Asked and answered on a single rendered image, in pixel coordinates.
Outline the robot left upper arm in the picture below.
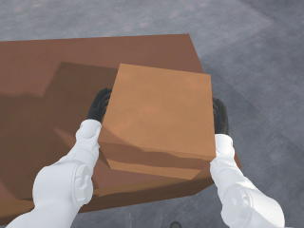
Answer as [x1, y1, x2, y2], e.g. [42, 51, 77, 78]
[6, 162, 93, 228]

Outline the pedestal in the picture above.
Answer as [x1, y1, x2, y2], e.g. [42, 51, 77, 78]
[0, 33, 242, 226]

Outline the robot right upper arm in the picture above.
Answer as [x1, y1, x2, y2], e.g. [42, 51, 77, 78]
[220, 186, 293, 228]

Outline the robot left hand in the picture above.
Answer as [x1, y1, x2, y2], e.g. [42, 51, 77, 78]
[86, 87, 112, 122]

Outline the robot left forearm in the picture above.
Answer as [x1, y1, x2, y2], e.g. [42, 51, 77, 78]
[32, 119, 102, 205]

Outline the robot right forearm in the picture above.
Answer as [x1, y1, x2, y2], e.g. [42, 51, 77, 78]
[210, 134, 285, 226]

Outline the robot right hand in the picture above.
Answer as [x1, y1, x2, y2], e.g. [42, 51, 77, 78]
[212, 98, 229, 136]

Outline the carton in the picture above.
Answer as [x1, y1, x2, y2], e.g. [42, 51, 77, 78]
[97, 63, 217, 180]

